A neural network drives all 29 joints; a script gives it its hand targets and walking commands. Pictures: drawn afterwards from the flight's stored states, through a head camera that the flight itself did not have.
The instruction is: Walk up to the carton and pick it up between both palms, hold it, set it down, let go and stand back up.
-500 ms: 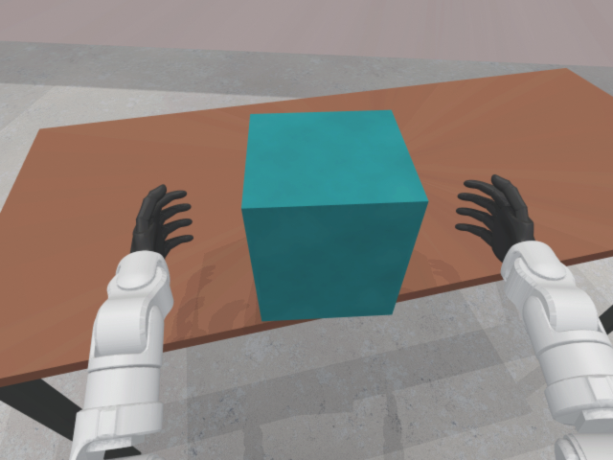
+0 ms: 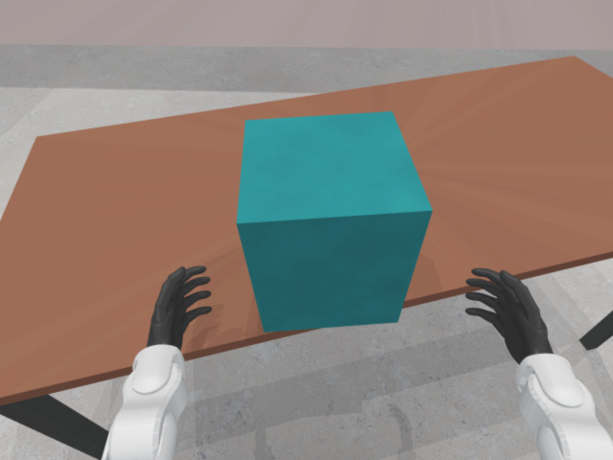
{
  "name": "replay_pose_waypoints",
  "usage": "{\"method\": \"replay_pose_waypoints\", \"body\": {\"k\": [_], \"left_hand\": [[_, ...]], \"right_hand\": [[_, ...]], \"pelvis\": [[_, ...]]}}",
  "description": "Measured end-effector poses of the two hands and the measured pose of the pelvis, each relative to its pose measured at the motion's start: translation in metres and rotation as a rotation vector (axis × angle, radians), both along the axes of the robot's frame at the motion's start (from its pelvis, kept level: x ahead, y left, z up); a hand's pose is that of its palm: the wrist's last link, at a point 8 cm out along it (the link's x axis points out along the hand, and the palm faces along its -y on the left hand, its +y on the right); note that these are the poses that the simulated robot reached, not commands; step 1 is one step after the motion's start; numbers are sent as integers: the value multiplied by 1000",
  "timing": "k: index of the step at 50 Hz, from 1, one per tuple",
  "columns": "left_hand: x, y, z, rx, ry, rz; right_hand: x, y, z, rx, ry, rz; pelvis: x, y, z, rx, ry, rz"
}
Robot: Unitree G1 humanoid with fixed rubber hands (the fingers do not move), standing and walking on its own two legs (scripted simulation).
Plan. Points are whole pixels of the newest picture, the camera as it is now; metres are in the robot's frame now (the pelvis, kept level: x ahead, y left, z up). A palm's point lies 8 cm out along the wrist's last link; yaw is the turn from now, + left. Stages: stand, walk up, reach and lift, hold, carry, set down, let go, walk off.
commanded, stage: set down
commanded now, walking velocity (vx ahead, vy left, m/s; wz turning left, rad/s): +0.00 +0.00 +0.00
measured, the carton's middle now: (325, 226) +0.41 +0.04 +0.06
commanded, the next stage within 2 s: let go in 1.00 s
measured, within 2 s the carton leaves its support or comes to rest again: neither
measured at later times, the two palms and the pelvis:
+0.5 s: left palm (174, 377) +0.20 +0.22 +0.00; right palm (525, 409) +0.20 -0.21 -0.01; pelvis +0.00 +0.00 +0.00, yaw +0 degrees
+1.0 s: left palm (174, 370) +0.21 +0.22 +0.00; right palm (516, 430) +0.18 -0.21 -0.05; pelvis -0.01 +0.00 +0.00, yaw +0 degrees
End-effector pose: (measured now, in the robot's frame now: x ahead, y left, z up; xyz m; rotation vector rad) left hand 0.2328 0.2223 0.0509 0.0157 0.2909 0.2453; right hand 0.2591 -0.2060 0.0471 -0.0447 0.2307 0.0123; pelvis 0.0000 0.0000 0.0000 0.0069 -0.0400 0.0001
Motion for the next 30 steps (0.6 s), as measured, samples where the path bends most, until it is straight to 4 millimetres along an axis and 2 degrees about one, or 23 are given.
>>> {"method": "replay_pose_waypoints", "body": {"k": [18, 30], "left_hand": [[-33, -4, -49, 11, 137, -34], [-33, -3, -50, 35, 139, -76]], "right_hand": [[-48, -4, -44, -45, 151, -37], [-69, -7, -69, -85, 256, -48]], "pelvis": [[2, 1, 0, -6, 10, -4], [-3, 4, -1, -7, -13, -4]]}}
